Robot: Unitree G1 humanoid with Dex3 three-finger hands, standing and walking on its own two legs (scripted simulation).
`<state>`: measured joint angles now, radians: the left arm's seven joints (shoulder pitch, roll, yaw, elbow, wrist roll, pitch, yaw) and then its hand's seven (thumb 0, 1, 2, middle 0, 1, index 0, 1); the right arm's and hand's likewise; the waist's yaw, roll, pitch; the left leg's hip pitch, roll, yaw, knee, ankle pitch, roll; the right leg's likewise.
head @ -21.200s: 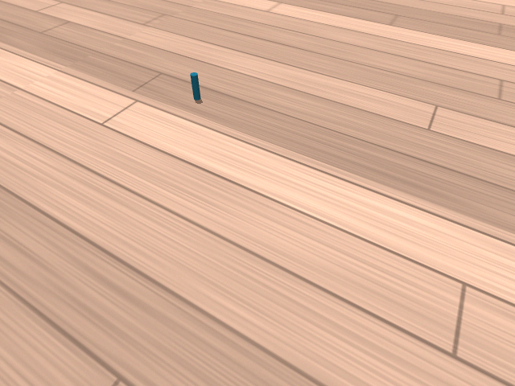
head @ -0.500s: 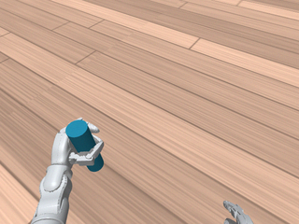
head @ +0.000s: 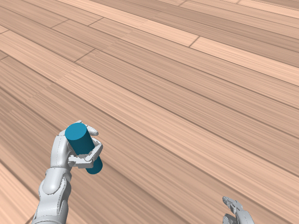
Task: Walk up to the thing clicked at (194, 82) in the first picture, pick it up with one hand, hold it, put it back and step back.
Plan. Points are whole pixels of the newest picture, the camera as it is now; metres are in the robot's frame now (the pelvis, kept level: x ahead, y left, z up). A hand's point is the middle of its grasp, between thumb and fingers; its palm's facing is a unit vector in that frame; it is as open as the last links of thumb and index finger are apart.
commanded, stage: crouch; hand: left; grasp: from the side
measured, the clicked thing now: (86, 151) +0.32 +0.17 +0.02
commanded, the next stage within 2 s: lower in 1.82 s
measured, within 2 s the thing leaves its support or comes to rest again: neither
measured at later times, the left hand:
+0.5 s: hand (99, 171) +0.33 +0.17 -0.17, palm faces +0.00 -1.00 -0.01, open 6.6 cm
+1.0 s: hand (108, 190) +0.33 +0.17 -0.39, palm faces +0.02 -1.00 -0.03, open 6.6 cm
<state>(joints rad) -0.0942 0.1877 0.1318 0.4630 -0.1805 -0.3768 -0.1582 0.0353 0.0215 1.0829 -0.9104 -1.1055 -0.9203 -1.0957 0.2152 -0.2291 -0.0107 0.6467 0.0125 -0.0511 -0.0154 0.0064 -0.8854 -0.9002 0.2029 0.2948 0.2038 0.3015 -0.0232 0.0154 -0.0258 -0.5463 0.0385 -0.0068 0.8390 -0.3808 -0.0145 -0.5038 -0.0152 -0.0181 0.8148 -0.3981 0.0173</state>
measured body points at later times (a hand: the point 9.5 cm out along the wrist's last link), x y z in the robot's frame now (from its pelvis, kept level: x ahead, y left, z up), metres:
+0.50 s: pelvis -0.02 +0.00 -0.15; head +0.11 +0.02 +0.28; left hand +0.33 +0.23 -0.16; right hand +0.11 -0.26 -0.26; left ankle +0.03 +0.13 -0.70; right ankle +0.01 -0.13 -0.70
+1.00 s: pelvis -0.07 +0.00 -0.34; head +0.12 +0.02 +0.06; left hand +0.33 +0.23 -0.38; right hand +0.08 -0.26 -0.47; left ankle +0.03 +0.13 -0.70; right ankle +0.01 -0.13 -0.70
